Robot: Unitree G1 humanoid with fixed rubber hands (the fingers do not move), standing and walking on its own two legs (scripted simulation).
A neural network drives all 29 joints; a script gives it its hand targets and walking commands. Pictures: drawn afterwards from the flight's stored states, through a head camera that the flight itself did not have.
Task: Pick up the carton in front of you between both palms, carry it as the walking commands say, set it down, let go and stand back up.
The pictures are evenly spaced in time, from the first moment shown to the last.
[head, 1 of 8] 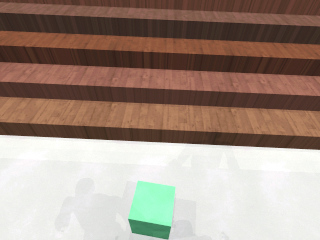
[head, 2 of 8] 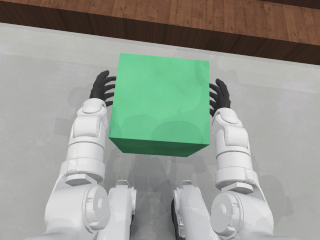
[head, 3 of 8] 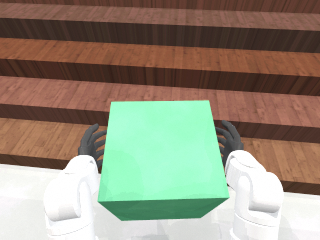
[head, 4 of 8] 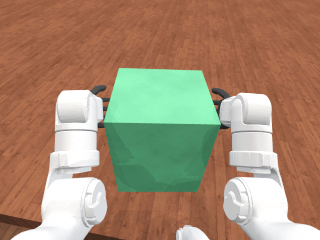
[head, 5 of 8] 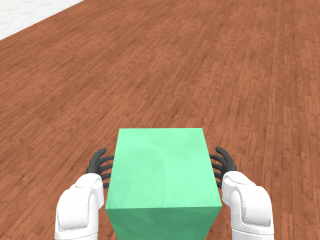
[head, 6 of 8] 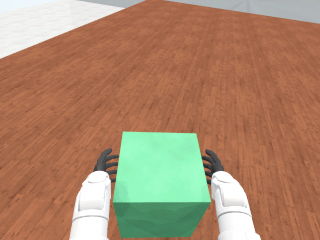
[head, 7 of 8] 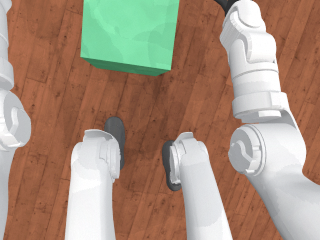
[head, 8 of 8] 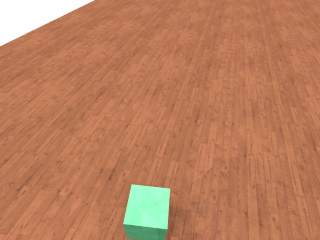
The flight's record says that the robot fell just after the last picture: no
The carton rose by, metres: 2.05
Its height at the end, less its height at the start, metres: +1.27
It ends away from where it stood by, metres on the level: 6.08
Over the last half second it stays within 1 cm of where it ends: yes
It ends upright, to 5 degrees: yes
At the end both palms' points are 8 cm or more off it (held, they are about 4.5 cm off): yes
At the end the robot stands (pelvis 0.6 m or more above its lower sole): yes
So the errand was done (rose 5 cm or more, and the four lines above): yes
